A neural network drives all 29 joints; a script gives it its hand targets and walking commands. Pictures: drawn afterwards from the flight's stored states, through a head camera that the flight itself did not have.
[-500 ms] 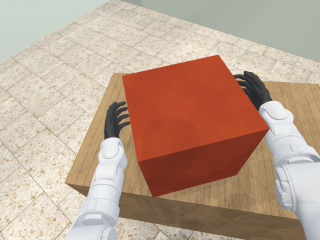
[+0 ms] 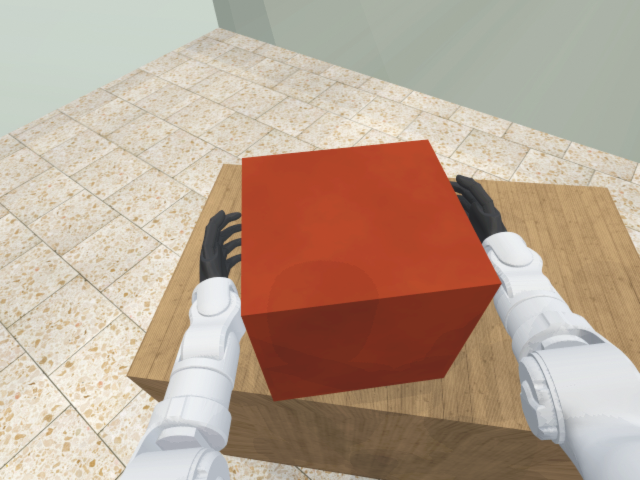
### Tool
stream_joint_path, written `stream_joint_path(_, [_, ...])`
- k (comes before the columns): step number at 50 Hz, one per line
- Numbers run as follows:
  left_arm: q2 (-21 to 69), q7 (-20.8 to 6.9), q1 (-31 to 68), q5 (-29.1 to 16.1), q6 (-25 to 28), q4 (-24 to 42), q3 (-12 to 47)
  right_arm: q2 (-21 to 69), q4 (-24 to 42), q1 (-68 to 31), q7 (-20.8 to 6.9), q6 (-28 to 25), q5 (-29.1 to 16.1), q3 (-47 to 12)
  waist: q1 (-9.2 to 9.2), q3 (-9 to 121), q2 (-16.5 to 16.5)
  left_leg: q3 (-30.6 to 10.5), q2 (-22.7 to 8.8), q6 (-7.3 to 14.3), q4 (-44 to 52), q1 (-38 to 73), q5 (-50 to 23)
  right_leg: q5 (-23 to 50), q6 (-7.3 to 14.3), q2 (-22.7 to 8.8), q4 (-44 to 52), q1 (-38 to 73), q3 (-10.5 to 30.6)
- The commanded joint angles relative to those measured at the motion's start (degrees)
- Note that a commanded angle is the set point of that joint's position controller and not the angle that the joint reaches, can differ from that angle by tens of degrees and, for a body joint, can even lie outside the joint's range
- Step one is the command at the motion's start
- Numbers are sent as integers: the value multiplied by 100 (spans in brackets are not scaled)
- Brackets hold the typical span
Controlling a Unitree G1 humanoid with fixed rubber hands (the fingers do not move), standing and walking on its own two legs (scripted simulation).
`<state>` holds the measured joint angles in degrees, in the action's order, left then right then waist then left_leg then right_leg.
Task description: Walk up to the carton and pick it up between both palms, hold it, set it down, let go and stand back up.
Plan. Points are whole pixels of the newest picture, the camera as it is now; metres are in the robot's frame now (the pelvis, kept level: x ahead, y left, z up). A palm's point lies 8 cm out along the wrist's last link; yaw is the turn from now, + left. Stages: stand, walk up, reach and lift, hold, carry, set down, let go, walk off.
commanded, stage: reach and lift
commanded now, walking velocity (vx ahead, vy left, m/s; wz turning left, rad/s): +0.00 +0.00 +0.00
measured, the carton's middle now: (348, 274) +0.41 +0.03 +0.00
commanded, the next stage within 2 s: none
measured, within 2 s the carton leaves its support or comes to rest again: leaves its support in 0.04 s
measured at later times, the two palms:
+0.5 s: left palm (209, 259) +0.34 +0.20 +0.10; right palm (506, 228) +0.42 -0.15 +0.12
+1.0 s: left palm (185, 222) +0.35 +0.21 +0.16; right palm (512, 215) +0.40 -0.14 +0.16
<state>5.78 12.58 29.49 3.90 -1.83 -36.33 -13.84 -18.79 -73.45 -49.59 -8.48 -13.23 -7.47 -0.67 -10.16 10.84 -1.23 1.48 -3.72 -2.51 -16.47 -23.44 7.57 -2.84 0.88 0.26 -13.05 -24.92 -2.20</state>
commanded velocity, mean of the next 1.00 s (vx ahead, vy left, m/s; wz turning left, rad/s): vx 0.00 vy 0.00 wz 0.00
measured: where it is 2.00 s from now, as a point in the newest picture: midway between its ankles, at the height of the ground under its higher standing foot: outside the picture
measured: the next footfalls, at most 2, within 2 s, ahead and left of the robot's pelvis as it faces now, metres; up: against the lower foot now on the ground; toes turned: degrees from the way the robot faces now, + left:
none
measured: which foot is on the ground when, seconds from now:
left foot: down 0.00-1.00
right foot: down 0.00-1.00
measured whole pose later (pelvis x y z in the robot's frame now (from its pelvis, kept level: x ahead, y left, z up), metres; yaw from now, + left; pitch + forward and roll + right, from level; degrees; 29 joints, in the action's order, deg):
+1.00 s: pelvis -0.01 +0.01 +0.00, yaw +0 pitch +2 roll -1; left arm -2.5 6.6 37.7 3.9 -21.9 -35.9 -13.8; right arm -13.8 -61.8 -48.2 1.1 7.5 -7.5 -0.5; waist -4.3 9.9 -0.8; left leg 1.5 -3.1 -1.9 -16.9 -9.9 8.8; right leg -2.8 0.0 -0.4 -11.2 -10.2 -2.2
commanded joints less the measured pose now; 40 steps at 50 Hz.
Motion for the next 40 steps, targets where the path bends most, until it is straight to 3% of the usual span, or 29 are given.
stream_joint_path(1, [2606,-996,3422,-76,290,953,2187,3113,2099,-3080,-156,24,418,-203,620,2954,1127,56,477,19,-160,838,-1849,1696,-57,178,-342,2965,-158])
stream_joint_path(4, [2761,-997,3558,-245,237,1115,2514,3339,2449,-2987,-89,91,285,-405,828,3110,1001,35,540,-26,-252,1045,-2097,2074,-64,180,-350,3074,-159])
stream_joint_path(5, [2814,-992,3457,-223,189,1042,2530,3401,2480,-3013,-67,131,268,-496,833,3125,1047,26,554,-8,-264,1001,-2071,2164,-56,203,-345,3109,-119])
stream_joint_path(6, [2862,-943,3776,-283,223,1369,2652,3389,2650,-3234,-83,118,174,-496,780,3395,1012,-34,512,-54,-294,1080,-2246,2247,-70,217,-432,3120,-163])
stream_joint_path(7, [2783,-981,3776,-315,145,1226,2650,3504,2491,-2977,-27,226,200,-472,950,3153,963,-21,547,-31,-261,1141,-1932,1988,-78,178,-311,3080,-160])
stream_joint_path(8, [2815,-957,3699,-163,127,1128,2400,3505,2407,-3059,-59,257,204,-469,740,3022,1008,6,548,-9,-192,1087,-1819,1787,-48,194,-288,3038,-117])
stream_joint_path(9, [2727,-1003,3678,-152,-2,908,2321,3481,2224,-2956,-53,346,241,-347,900,2507,1040,-6,553,27,-82,1043,-1552,1550,-71,179,-238,2991,-145])
stream_joint_path(10, [2735,-984,4019,-159,7,1088,2364,3519,2276,-3210,-120,356,198,-323,800,2520,953,-11,543,17,-20,1001,-1344,1226,-76,168,-227,2904,-189])
stream_joint_path(11, [2624,-1022,3963,-184,-69,835,2249,3573,2194,-3182,-111,433,245,-264,811,2319,1019,24,548,101,-9,936,-1060,968,-70,111,-147,2901,-123])
stream_joint_path(12, [2702,-984,4047,-192,-67,1087,2298,3589,2314,-3373,-162,406,154,-290,697,2531,894,13,532,63,31,999,-1089,859,-75,145,-203,2813,-152])
stream_joint_path(13, [2562,-990,4033,-144,-143,937,2169,3665,2447,-3500,-145,439,159,-327,644,2270,949,51,563,112,86,908,-939,851,-103,89,-186,2959,-123])
stream_joint_path(14, [2567,-995,3899,-133,-217,834,2137,3712,2336,-3290,-124,528,213,-270,724,2211,968,53,571,108,97,961,-917,881,-98,111,-164,3008,-122])
stream_joint_path(15, [2598,-1001,3991,-131,-254,843,2110,3727,2181,-3329,-158,578,159,-281,670,2057,956,57,573,106,127,938,-812,692,-85,89,-152,3014,-140])
stream_joint_path(18, [2557,-1060,4208,-215,-365,930,2138,3928,2494,-3480,-108,670,201,-301,773,2101,1066,53,602,161,173,974,-750,741,-160,66,-126,2953,-123])
stream_joint_path(19, [2560,-1092,4321,-333,-339,1162,2288,4088,2863,-3534,-57,637,139,-401,829,2509,1124,52,617,174,129,1054,-988,1041,-205,65,-153,3148,-134])
stream_joint_path(20, [2630,-1049,4469,-292,-300,1246,2256,4048,2839,-3792,-112,634,63,-404,671,2645,1002,43,611,155,89,1068,-1025,918,-185,94,-193,3091,-163])
stream_joint_path(21, [2689,-1033,4232,-292,-373,1368,2335,4114,2788,-3512,-55,703,51,-465,811,2574,932,1,634,110,58,1124,-1204,1252,-184,119,-228,3223,-153])
stream_joint_path(22, [2532,-1101,4243,-256,-476,1052,2139,4062,2673,-3533,-30,770,136,-361,777,2168,1020,12,659,172,114,1039,-951,1028,-206,57,-131,3212,-100])
stream_joint_path(23, [2491,-1160,4421,-275,-528,1000,2061,4148,2769,-3689,-12,826,154,-340,840,2135,1046,38,676,184,153,1004,-717,790,-217,1,-73,3217,-97])
stream_joint_path(24, [2645,-1144,4351,-252,-576,1095,2077,4220,2635,-3480,-61,848,152,-379,763,2142,945,56,655,183,163,1108,-781,734,-198,64,-134,3165,-130])
stream_joint_path(26, [2522,-1180,4479,-441,-630,1247,2285,4260,2761,-3450,14,914,105,-344,925,2294,942,38,682,158,148,1124,-861,898,-232,48,-115,3309,-123])
stream_joint_path(28, [2545,-1244,4503,-355,-776,1117,2169,4351,2880,-3571,86,1015,98,-388,946,1998,900,19,739,155,140,1083,-768,832,-243,20,-47,3322,-116])
stream_joint_path(29, [2511,-1291,4522,-436,-827,1181,2165,4394,3220,-3766,141,1038,113,-390,1039,2131,1087,-24,747,206,154,1131,-724,936,-280,-17,-42,3411,-130])
stream_joint_path(31, [2559,-1314,4827,-390,-868,1319,2211,4478,2937,-3642,157,1148,97,-383,979,2143,827,-8,773,133,168,1157,-732,691,-236,3,-39,3352,-136])
stream_joint_path(33, [2544,-1348,4685,-432,-948,1352,2102,4592,3291,-3876,200,1181,-57,-520,909,2245,922,-33,780,142,114,1217,-924,1018,-271,-1,-69,3491,-114])
stream_joint_path(35, [2543,-1432,4653,-409,-1032,1351,2056,4722,3326,-3733,275,1287,-95,-615,1019,2234,906,-33,815,182,95,1283,-994,1190,-297,-27,-31,3579,-59])
stream_joint_path(36, [2597,-1478,4632,-547,-1073,1649,2284,4814,3596,-3583,353,1328,-150,-740,1087,2479,929,-45,855,133,46,1343,-1254,1619,-344,-17,-103,3839,-72])
stream_joint_path(38, [2524,-1506,4688,-273,-1247,1214,1861,4644,3261,-3918,342,1474,-135,-557,950,1913,838,-93,823,163,135,1236,-790,854,-279,-11,-1,3509,-83])
stream_joint_path(40, [2510,-1542,4793,-317,-1314,1447,1872,4812,3322,-3751,397,1558,-191,-669,1054,1966,784,-64,832,164,88,1401,-885,881,-296,9,-32,3532,-112])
